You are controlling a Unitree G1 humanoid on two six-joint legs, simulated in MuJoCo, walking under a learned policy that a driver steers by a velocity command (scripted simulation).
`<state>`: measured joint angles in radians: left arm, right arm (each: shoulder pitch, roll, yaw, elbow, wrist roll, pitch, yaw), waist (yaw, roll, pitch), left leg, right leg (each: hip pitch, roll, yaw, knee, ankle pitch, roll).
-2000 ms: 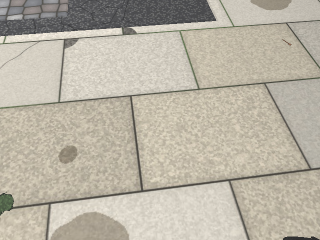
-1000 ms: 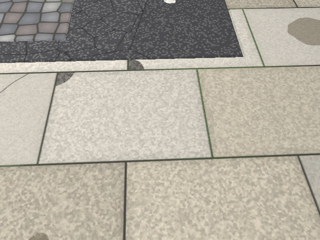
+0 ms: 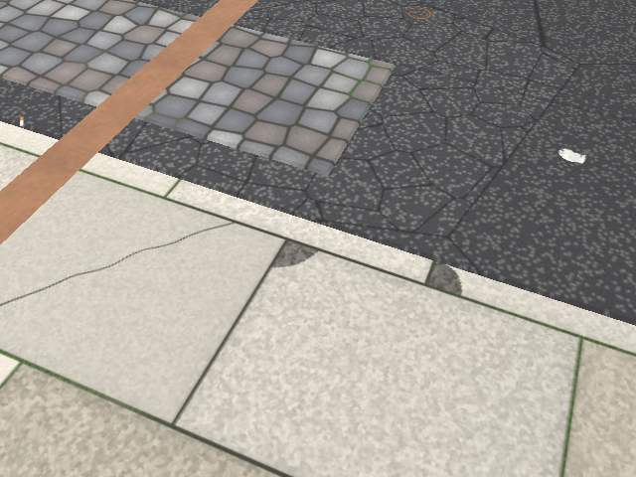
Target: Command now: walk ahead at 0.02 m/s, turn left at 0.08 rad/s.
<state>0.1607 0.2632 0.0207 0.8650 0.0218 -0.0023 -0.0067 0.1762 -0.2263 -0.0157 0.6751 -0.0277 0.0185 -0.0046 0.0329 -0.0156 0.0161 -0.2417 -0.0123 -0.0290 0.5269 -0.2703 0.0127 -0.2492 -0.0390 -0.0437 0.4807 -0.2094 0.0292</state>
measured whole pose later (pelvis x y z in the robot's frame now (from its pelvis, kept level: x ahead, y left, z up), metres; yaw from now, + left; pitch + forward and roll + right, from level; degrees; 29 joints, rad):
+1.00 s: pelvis +0.06 -0.03 +0.00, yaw -1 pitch +0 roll +1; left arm 0.23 0.25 0.04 1.10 -0.02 -0.07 0.00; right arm 0.33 -0.26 -0.06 1.00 0.03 -0.03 -0.02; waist 0.00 0.02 -0.01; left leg -0.14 0.00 -0.03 0.49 -0.36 0.01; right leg -0.25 -0.02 -0.06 0.57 -0.35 -0.07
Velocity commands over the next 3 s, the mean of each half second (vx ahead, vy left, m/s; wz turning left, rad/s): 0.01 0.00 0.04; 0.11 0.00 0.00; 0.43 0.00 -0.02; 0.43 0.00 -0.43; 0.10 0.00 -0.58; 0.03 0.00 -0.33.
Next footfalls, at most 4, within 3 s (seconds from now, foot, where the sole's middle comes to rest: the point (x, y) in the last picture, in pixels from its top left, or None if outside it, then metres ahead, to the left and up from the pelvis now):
1.48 left None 0.48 0.08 -0.77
2.00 right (421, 395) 0.72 -0.20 -0.77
2.52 left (343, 346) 0.84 -0.02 -0.77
2.90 right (427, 425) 0.65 -0.21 -0.77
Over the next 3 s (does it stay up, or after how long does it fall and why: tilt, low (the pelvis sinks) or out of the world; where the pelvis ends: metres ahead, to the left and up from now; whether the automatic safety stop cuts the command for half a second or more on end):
stays up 0.71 -0.11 0.00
